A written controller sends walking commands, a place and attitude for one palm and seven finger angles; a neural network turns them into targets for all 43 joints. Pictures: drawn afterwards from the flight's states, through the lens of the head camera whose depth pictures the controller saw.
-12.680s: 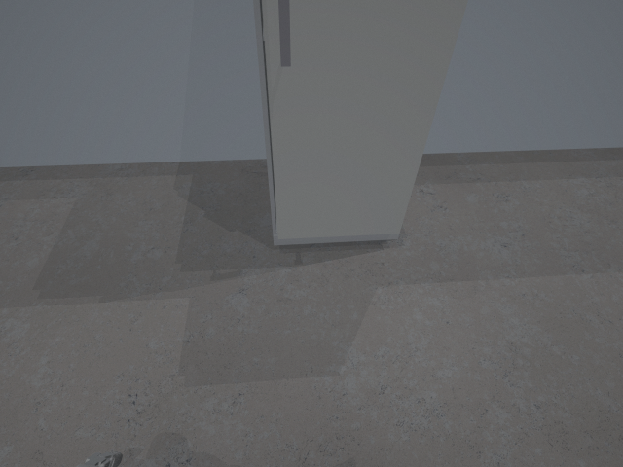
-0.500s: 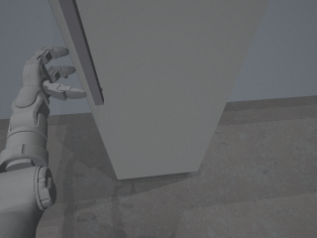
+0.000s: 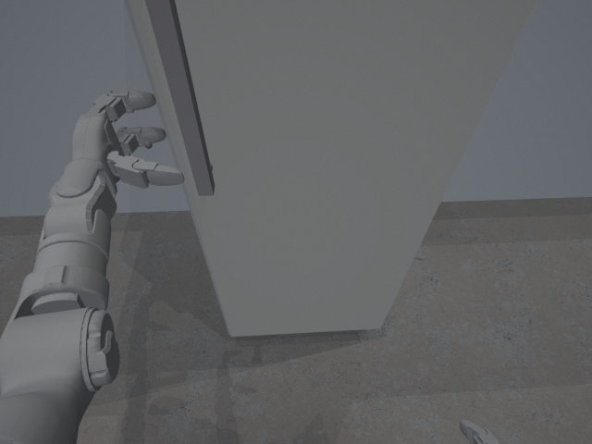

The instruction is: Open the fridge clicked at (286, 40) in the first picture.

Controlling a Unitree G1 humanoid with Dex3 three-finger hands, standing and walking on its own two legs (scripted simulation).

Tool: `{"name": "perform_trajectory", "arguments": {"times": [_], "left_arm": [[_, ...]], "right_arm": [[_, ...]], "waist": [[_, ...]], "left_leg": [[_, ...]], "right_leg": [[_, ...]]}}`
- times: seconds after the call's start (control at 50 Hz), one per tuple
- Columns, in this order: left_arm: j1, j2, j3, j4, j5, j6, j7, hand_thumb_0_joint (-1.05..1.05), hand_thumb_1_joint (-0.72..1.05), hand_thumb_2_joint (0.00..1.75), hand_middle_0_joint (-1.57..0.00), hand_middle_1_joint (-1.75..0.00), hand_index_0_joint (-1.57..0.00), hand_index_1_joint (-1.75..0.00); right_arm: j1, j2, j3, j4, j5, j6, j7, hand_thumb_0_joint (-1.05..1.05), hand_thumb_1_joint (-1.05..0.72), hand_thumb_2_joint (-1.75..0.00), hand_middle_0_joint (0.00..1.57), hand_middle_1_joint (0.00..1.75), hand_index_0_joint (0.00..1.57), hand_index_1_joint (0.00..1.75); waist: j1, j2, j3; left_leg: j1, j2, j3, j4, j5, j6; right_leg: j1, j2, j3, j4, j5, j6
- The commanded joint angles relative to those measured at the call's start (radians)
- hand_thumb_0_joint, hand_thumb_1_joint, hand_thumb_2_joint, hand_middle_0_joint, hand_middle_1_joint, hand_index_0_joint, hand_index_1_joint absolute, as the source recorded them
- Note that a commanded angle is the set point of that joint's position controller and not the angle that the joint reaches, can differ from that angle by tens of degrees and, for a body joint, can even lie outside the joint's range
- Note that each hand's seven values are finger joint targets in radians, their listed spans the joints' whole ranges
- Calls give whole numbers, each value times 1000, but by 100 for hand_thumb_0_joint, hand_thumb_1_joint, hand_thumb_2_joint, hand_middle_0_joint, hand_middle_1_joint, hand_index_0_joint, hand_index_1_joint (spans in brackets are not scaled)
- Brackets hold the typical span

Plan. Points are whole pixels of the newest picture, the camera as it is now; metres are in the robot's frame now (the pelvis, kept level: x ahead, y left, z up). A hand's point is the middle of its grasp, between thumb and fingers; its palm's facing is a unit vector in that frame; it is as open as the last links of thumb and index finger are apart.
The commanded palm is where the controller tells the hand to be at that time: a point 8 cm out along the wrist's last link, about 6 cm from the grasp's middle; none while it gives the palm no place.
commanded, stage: move the hooked fingers beside the handle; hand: left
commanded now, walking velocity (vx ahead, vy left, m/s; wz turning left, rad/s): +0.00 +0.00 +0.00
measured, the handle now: (180, 62) +0.51 +0.16 +0.26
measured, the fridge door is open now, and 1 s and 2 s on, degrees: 0 0 0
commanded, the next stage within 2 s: feel for the door with the fingertips in 0.02 s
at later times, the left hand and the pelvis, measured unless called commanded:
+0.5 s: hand (173, 143) +0.46 +0.18 +0.17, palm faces +0.11 -0.99 +0.00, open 14.0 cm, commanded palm +0.43 +0.23 +0.18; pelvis +0.00 +0.00 +0.00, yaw -1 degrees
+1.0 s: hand (167, 135) +0.47 +0.19 +0.18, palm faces +0.11 -0.99 +0.00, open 13.8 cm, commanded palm +0.45 +0.23 +0.18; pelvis -0.01 +0.00 +0.00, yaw +0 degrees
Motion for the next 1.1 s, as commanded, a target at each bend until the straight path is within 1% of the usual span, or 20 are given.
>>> {"name": "perform_trajectory", "arguments": {"times": [0.0, 0.04, 0.1, 0.16, 0.22, 0.28, 0.32, 0.36, 0.4, 0.46, 0.5, 0.54, 0.6, 0.68, 0.7, 0.8, 0.9, 0.94, 1.0, 1.08], "left_arm": [[-506, 254, 28, -250, -5, -95, 1, 0, -50, 30, -30, -120, -30, -120], [-526, 246, 20, -289, -12, -101, -5, 0, -50, 30, -30, -120, -30, -120], [-517, 228, 6, -256, -21, -89, -13, 0, -50, 30, -30, -120, -30, -120], [-525, 159, -36, -287, -26, -76, -5, 0, -50, 30, -30, -120, -30, -120], [-498, 164, -10, -301, -32, -66, 17, 0, -50, 30, -30, -120, -30, -120], [-487, 141, -20, -253, -23, -42, 34, 0, -50, 30, -30, -120, -30, -120], [-487, 219, 42, -227, -11, -42, 54, 0, -50, 30, -30, -120, -30, -120], [-512, 202, 27, -233, -1, -54, 65, 0, -50, 30, -30, -120, -30, -120], [-521, 243, 53, -263, 10, -82, 75, 0, -50, 30, -30, -120, -30, -120], [-501, 155, -6, -318, 2, -107, 70, 0, -50, 30, -30, -120, -30, -120], [-478, 230, 53, -263, 3, -96, 70, 0, -50, 30, -30, -120, -30, -120], [-499, 199, 25, -265, 2, -81, 65, 0, -50, 30, -30, -120, -30, -120], [-496, 245, 56, -214, 9, -68, 65, 0, -50, 30, -30, -120, -30, -120], [-595, 198, -5, -213, 6, -94, 48, 0, -50, 30, -30, -120, -30, -120], [-597, 217, 14, -213, 4, -108, 46, 0, -50, 30, -30, -120, -30, -120], [-604, 175, -21, -128, -5, -115, 28, 0, -50, 30, -30, -120, -30, -120], [-655, 228, 15, -104, 10, -131, 44, 0, -50, 30, -30, -120, -30, -120], [-678, 174, -27, -110, 13, -142, 49, 0, -50, 30, -30, -120, -30, -120], [-704, 230, 9, -65, 22, -156, 55, 0, -50, 30, -30, -120, -30, -120], [-723, 203, -7, -45, 24, -169, 52, 0, -50, 30, -30, -120, -30, -120]], "right_arm": [[34, -158, -59, -99, 4, -33, -19, 0, -90, -90, 20, 30, 20, 30], [27, -155, -61, -101, 6, -35, -20, 0, -90, -90, 20, 30, 20, 30], [34, -159, -60, -89, 8, -34, -23, 0, -90, -90, 20, 30, 20, 30], [28, -149, -62, -87, 8, -41, -20, 0, -90, -90, 20, 30, 20, 30], [32, -151, -65, -82, 4, -43, -17, 0, -90, -90, 20, 30, 20, 30], [29, -149, -60, -74, 6, -41, -15, 0, -90, -90, 20, 30, 20, 30], [32, -158, -60, -72, 1, -36, -16, 0, -90, -90, 20, 30, 20, 30], [30, -149, -58, -77, -2, -38, -15, 0, -90, -90, 20, 30, 20, 30], [34, -152, -62, -80, -6, -39, -13, 0, -90, -90, 20, 30, 20, 30], [23, -135, -65, -90, -4, -49, -9, 0, -90, -90, 20, 30, 20, 30], [38, -151, -65, -75, -5, -41, -13, 0, -90, -90, 20, 30, 20, 30], [25, -145, -63, -83, -1, -41, -12, 0, -90, -90, 20, 30, 20, 30], [32, -155, -62, -77, -1, -35, -16, 0, -90, -90, 20, 30, 20, 30], [39, -151, -62, -71, 0, -43, -16, 0, -90, -90, 20, 30, 20, 30], [46, -154, -65, -68, -3, -45, -17, 0, -90, -90, 20, 30, 20, 30], [64, -157, -64, -52, -1, -51, -16, 0, -90, -90, 20, 30, 20, 30], [89, -165, -66, -43, -10, -54, -9, 0, -90, -90, 20, 30, 20, 30], [89, -156, -64, -45, -11, -61, -3, 0, -90, -90, 20, 30, 20, 30], [109, -171, -68, -29, -14, -61, -4, 0, -90, -90, 20, 30, 20, 30], [116, -162, -68, -23, -15, -71, 0, 0, -90, -90, 20, 30, 20, 30]], "waist": [[-19, 11, -328], [-16, 64, -347], [-27, 33, -318], [-25, 77, -330], [-13, 37, -358], [-20, -9, -288], [-5, -16, -289], [-12, -18, -294], [-2, 2, -333], [-3, 48, -377], [1, 1, -352], [-8, 7, -333], [-8, -6, -297], [-43, 10, -297], [-34, 15, -318], [-47, 21, -299], [-42, 19, -341], [-55, 23, -340], [-64, -10, -320], [-67, 28, -330]], "left_leg": [[74, -25, -22, -49, 325, 12], [97, -25, -24, -48, 340, 9], [86, -23, -30, -53, 315, 9], [108, -25, -35, -54, 321, 6], [111, -24, -33, -57, 352, 8], [66, -26, -25, -66, 288, 12], [41, -26, -23, -72, 265, 14], [40, -28, -16, -69, 259, 16], [53, -28, -14, -62, 275, 16], [97, -26, -7, -55, 329, 12], [70, -24, -13, -61, 318, 12], [62, -25, -6, -69, 291, 15], [41, -26, -3, -69, 258, 19], [49, -29, -8, -64, 218, 18], [58, -29, -11, -61, 233, 17], [49, -31, -19, -54, 222, 14], [38, -33, -28, -50, 239, 11], [46, -32, -27, -45, 245, 11], [25, -29, -34, -47, 212, 12], [31, -30, -33, -41, 204, 9]], "right_leg": [[196, 34, 13, -9, 295, -29], [195, 36, 16, -9, 302, -32], [183, 38, 7, -17, 269, -31], [170, 40, 4, -20, 261, -34], [198, 40, 2, -20, 292, -33], [178, 39, 2, -32, 252, -28], [190, 34, 8, -33, 233, -29], [191, 34, 13, -34, 231, -27], [216, 34, 20, -26, 250, -29], [226, 39, 20, -16, 307, -31], [233, 40, 15, -19, 296, -30], [222, 36, 18, -29, 282, -27], [208, 34, 23, -38, 253, -25], [171, 34, 27, -44, 216, -23], [182, 34, 26, -38, 223, -26], [146, 36, 19, -34, 205, -27], [155, 35, 18, -20, 215, -28], [141, 37, 19, -19, 224, -26], [125, 37, 18, -22, 188, -24], [107, 39, 19, -19, 180, -25]]}}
